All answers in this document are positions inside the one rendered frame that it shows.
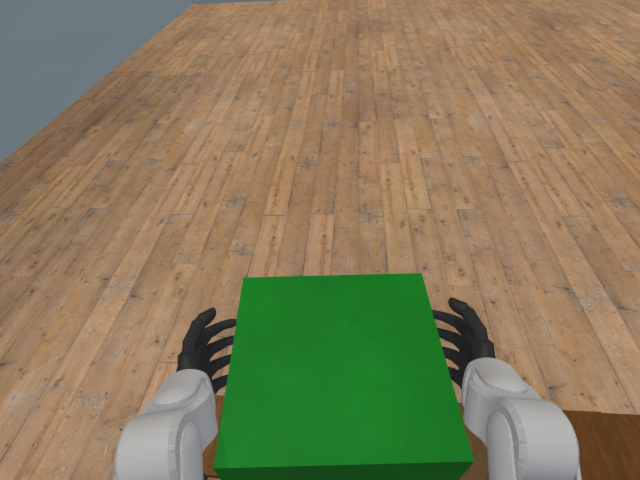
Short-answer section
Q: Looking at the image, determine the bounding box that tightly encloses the carton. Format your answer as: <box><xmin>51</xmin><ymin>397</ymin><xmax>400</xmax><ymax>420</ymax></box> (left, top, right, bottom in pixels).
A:
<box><xmin>213</xmin><ymin>273</ymin><xmax>474</xmax><ymax>480</ymax></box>

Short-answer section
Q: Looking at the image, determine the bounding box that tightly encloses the robot left forearm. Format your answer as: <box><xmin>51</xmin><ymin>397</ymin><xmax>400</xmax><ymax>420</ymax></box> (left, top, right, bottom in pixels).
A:
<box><xmin>115</xmin><ymin>369</ymin><xmax>218</xmax><ymax>480</ymax></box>

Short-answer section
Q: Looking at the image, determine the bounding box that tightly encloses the robot right forearm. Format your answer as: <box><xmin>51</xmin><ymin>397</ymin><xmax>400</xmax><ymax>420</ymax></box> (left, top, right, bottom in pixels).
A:
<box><xmin>461</xmin><ymin>357</ymin><xmax>582</xmax><ymax>480</ymax></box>

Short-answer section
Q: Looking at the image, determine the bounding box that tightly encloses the right robot hand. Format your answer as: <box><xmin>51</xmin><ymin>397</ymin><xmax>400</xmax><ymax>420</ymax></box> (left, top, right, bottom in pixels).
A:
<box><xmin>432</xmin><ymin>297</ymin><xmax>496</xmax><ymax>391</ymax></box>

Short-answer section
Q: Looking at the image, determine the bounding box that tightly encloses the left robot hand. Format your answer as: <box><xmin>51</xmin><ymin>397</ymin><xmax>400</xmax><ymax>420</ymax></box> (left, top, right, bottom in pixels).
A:
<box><xmin>176</xmin><ymin>308</ymin><xmax>237</xmax><ymax>395</ymax></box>

